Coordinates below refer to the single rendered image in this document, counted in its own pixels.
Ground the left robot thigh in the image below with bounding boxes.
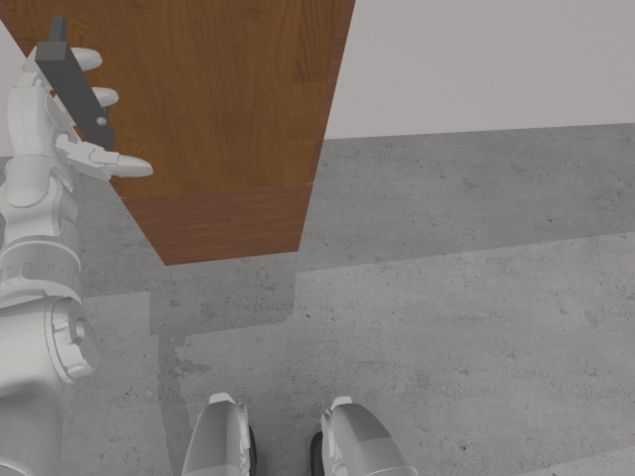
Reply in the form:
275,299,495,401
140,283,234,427
181,400,250,476

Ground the cupboard door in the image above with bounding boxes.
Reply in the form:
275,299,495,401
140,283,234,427
1,0,343,198

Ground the robot left forearm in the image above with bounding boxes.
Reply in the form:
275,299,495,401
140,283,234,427
0,155,83,308

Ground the robot left hand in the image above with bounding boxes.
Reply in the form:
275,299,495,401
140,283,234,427
7,46,153,181

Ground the right robot thigh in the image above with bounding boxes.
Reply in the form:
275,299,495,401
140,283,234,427
321,403,418,476

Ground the robot left upper arm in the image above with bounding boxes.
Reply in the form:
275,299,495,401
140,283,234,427
0,296,100,476

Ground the robot thigh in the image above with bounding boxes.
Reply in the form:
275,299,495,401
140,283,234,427
321,403,418,476
181,400,250,476

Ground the handle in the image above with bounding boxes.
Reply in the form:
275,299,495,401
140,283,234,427
35,16,115,150

